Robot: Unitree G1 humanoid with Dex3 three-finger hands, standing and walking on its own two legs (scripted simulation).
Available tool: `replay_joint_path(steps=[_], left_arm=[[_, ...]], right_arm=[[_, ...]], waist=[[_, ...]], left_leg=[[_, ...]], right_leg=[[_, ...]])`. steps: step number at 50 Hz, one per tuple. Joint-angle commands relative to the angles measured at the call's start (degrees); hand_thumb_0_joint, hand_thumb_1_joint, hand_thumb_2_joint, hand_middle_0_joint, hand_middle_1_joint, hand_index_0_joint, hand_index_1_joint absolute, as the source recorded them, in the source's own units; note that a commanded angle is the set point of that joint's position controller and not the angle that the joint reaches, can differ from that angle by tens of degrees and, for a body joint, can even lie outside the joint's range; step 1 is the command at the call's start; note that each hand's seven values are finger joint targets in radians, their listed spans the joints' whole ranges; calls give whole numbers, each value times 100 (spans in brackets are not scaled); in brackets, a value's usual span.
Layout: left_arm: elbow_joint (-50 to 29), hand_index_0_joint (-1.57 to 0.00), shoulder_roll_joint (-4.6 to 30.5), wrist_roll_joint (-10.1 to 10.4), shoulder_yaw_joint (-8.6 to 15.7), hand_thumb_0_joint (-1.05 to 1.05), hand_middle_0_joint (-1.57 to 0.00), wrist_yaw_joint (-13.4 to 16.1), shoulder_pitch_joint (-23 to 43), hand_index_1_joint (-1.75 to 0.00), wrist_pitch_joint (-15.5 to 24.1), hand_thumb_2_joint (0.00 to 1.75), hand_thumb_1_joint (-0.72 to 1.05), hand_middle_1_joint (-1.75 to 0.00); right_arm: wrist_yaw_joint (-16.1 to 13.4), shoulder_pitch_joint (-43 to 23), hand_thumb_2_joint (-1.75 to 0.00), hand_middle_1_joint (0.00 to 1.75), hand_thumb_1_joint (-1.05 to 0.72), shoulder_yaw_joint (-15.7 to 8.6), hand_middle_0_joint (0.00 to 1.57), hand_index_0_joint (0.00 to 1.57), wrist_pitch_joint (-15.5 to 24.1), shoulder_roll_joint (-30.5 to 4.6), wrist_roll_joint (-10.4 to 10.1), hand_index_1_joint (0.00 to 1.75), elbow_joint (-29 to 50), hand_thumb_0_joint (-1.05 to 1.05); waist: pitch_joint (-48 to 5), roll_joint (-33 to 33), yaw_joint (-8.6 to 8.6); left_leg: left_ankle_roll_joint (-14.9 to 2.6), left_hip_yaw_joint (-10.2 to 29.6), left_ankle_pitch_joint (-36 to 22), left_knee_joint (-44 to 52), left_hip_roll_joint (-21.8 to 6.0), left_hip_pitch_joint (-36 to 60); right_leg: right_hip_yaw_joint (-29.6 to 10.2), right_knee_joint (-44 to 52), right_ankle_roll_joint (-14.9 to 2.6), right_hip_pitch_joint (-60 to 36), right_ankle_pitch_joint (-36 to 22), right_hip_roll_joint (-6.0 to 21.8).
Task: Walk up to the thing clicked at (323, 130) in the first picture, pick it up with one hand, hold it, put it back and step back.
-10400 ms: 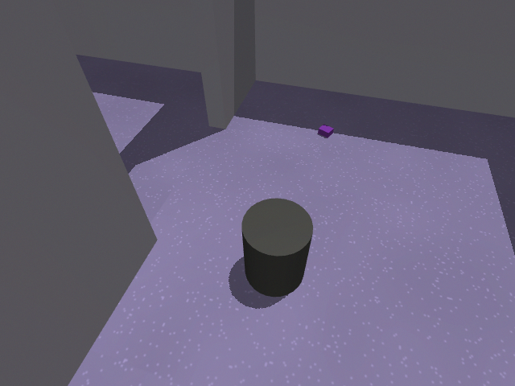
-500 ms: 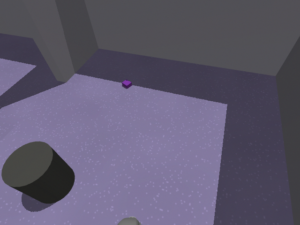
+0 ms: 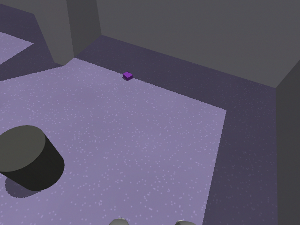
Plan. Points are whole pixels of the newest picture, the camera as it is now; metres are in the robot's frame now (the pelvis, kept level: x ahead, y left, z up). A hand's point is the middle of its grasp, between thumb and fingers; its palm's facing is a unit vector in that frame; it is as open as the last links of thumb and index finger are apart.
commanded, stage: walk up
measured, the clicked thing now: (127, 76) +1.46 +0.18 -0.72
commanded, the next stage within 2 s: stand in 1.08 s
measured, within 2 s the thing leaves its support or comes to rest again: neither
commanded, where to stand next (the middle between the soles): +0.10 -0.03 m, yaw +0 degrees
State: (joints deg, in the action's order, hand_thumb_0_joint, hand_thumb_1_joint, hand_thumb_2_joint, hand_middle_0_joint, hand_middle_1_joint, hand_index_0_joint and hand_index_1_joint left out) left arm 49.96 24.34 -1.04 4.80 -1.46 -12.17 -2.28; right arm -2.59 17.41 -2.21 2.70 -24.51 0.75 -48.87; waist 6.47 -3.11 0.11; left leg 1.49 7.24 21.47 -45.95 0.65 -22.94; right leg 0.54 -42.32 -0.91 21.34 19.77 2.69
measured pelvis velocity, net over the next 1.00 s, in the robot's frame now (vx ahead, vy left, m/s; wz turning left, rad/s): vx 0.02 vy -0.02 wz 0.07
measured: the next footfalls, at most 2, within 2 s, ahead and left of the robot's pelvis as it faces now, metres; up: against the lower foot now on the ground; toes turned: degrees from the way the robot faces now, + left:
none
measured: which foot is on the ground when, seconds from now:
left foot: down 0.00-1.00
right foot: down 0.00-1.00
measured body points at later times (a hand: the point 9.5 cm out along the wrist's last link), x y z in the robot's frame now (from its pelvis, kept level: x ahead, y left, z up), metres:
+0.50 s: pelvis +0.01 -0.02 +0.02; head +0.02 -0.01 +0.47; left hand +0.07 +0.29 -0.11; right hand +0.09 -0.33 -0.10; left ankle +0.03 +0.11 -0.71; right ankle +0.03 -0.15 -0.71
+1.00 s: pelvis +0.02 -0.02 +0.04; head +0.02 -0.01 +0.49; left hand +0.09 +0.30 -0.10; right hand +0.15 -0.31 -0.08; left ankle +0.03 +0.11 -0.71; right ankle +0.03 -0.15 -0.71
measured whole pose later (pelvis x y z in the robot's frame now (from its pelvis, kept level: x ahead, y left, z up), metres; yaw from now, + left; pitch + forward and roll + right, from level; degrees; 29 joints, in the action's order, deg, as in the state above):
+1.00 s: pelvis +0.02 -0.02 +0.04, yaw +4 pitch -2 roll +0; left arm 63.8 21.1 -0.1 1.3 -1.4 -4.2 -0.5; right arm -0.4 4.0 0.4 1.9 -20.0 0.5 -63.8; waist 2.8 -0.9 -0.6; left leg 0.9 5.0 11.0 -23.9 0.6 -10.4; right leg 3.6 -22.7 1.5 8.2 11.9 2.8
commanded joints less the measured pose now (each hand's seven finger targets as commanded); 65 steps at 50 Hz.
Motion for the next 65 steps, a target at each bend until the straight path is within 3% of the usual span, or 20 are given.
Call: replay_joint_path(steps=[1,2,3,5,7,9,10,11,12,14,16,17,19,21,22,31,53,54,59,65], left_arm=[[-337,-20,1552,-120,356,0,-20,131,-432,-30,343,90,90,-30],[-404,-20,1596,-39,350,0,-20,102,69,-30,311,90,90,-30],[-438,-20,1553,-25,324,0,-20,68,297,-30,282,90,90,-30],[-437,-20,1304,-50,191,0,-20,53,500,-30,220,90,90,-30],[-351,-20,1166,-13,88,0,-20,59,494,-30,207,90,90,-30],[-316,-20,965,37,-10,0,-20,38,476,-30,197,90,90,-30],[-251,-20,844,74,-18,0,-20,20,464,-30,164,90,90,-30],[-129,-20,1007,80,45,0,-20,51,402,-30,133,90,90,-30],[-13,-20,1013,53,48,0,-20,56,294,-30,158,90,90,-30],[117,-20,935,25,33,0,-20,39,157,-30,266,90,90,-30],[105,-20,1261,22,66,0,-20,39,368,-30,346,90,90,-30],[78,-20,1258,28,40,0,-20,38,648,-30,341,90,90,-30],[92,-20,1113,50,-23,0,-20,46,850,-30,309,90,90,-30],[206,-20,980,66,-72,0,-20,41,794,-30,300,90,90,-30],[269,-20,990,52,-74,0,-20,35,742,-30,300,90,90,-30],[611,-20,916,134,-114,0,-20,89,796,-30,306,90,90,-30],[1115,-20,799,73,-118,0,-20,74,1051,-30,299,90,90,-30],[1116,-20,856,81,-174,0,-20,108,1085,-30,383,90,90,-30],[1164,-20,847,95,-178,0,-20,153,1091,-30,430,90,90,-30],[1241,-20,842,67,-214,0,-20,167,964,-30,433,90,90,-30]], right_arm=[[-98,217,-90,30,-90,-185,20,20,70,-833,-164,30,379,0],[-166,89,-90,30,-90,-253,20,20,60,-1022,-129,30,294,0],[-162,135,-90,30,-90,-287,20,20,88,-1168,-106,30,125,0],[-66,126,-90,30,-90,-336,20,20,145,-1233,-120,30,-79,0],[-16,196,-90,30,-90,-302,20,20,146,-1004,-96,30,-241,0],[-29,96,-90,30,-90,-288,20,20,199,-1090,-14,30,-204,0],[-24,-185,-90,30,-90,-306,20,20,234,-1356,40,30,-132,0],[13,-414,-90,30,-90,-355,20,20,209,-1623,-7,30,-128,0],[32,-778,-90,30,-90,-346,20,20,180,-1614,4,30,-119,0],[70,-1045,-90,30,-90,-199,20,20,130,-1207,4,30,-150,0],[108,-832,-90,30,-90,-157,20,20,97,-1019,-8,30,-338,0],[117,-631,-90,30,-90,-159,20,20,90,-1001,-6,30,-501,0],[145,-589,-90,30,-90,-168,20,20,112,-991,7,30,-639,0],[164,-861,-90,30,-90,-148,20,20,123,-996,4,30,-638,0],[167,-919,-90,30,-90,-139,20,20,121,-1000,-4,30,-642,0],[108,-1052,-90,30,-90,-54,20,20,149,-1001,-48,30,-957,0],[157,-1624,-90,30,-90,-7,20,20,26,-851,-26,30,-1208,0],[179,-1802,-90,30,-90,-33,20,20,-23,-798,-41,30,-1209,0],[207,-1722,-90,30,-90,-32,20,20,-96,-789,-56,30,-1268,0],[251,-1716,-90,30,-90,-9,20,20,-146,-701,-55,30,-1322,0]], waist=[[-1046,-308,-213],[-1085,-669,-150],[-898,-790,-67],[-550,-562,62],[-533,-556,85],[-768,-441,111],[-722,111,-7],[-540,352,-102],[-343,310,-225],[-296,61,-332],[-271,-243,-97],[-284,-58,55],[-286,140,130],[-387,167,-21],[-451,74,-52],[-1080,376,-97],[-766,283,-53],[-841,351,-61],[-1002,312,-27],[-824,240,-25]], left_leg=[[-372,29,-949,-785,169,-855],[-315,-530,1152,-1020,146,-719],[-291,-536,1425,-790,-42,-201],[-374,-692,593,104,161,318],[-341,-791,-744,852,206,873],[-577,132,-799,1463,-336,1290],[-907,1542,-250,1835,-1079,904],[-1301,2025,682,2220,-1533,-5],[-1273,1971,1261,2363,-1518,-610],[-682,649,738,1754,-704,-601],[-320,-379,182,743,67,-40],[-284,-488,297,877,20,392],[-352,-168,-179,1508,-107,913],[-493,342,-224,1835,-384,727],[-508,373,-78,1920,-439,641],[-402,216,-2503,2025,-628,1003],[-262,149,-1738,2717,-559,1204],[-240,108,-2241,2593,-620,1446],[-217,73,-2304,2692,-651,1589],[-214,52,-1766,2842,-620,1566]], right_leg=[[-1992,1649,-774,-1723,-1441,1345],[-2351,1722,-1453,-1259,-1320,2025],[-2387,1687,-1533,-635,-1135,2099],[-1112,1329,-1029,-107,-944,1209],[-719,966,-689,198,-608,812],[-589,463,-451,468,-655,653],[-391,132,-182,606,80,266],[-205,-125,-162,-55,939,62],[-270,17,-166,-614,796,108],[-717,1331,-328,-800,693,434],[-1827,2267,-700,-266,861,1164],[-1759,2260,-800,24,972,1289],[-1172,2066,-499,282,884,927],[-714,1853,-249,-70,666,500],[-678,1895,-240,-280,673,477],[-247,1724,-158,-1418,-1479,504],[-175,2547,11,-1520,-793,508],[-355,2604,-6,-1534,-1437,606],[-317,2588,20,-1697,-1676,593],[-348,2785,46,-1508,-1072,558]])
